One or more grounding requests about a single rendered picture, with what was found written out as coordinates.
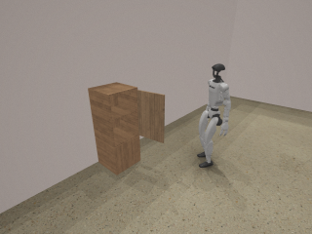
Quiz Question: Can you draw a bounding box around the cupboard door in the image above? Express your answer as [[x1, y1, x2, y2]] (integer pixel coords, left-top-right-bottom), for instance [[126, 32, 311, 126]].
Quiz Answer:
[[136, 90, 165, 143]]

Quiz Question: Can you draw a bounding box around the left robot hand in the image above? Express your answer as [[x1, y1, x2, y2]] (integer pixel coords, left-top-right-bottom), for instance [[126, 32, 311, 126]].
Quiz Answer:
[[219, 123, 229, 136]]

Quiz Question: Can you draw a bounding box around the robot right shin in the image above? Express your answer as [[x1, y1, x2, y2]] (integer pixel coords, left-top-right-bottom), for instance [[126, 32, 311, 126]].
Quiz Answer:
[[199, 136, 205, 150]]

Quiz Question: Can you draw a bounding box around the left robot forearm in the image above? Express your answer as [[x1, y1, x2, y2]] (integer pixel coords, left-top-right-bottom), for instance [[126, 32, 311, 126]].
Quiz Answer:
[[222, 101, 231, 123]]

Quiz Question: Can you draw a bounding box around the left robot upper arm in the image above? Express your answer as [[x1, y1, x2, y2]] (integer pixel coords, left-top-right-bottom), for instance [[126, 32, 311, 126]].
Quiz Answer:
[[219, 83, 231, 106]]

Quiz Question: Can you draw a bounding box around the right robot forearm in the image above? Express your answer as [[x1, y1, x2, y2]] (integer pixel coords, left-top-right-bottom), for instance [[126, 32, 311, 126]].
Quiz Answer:
[[206, 100, 212, 110]]

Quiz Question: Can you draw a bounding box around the robot left foot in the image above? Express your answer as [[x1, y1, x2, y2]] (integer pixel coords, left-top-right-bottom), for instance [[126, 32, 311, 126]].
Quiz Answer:
[[199, 160, 214, 168]]

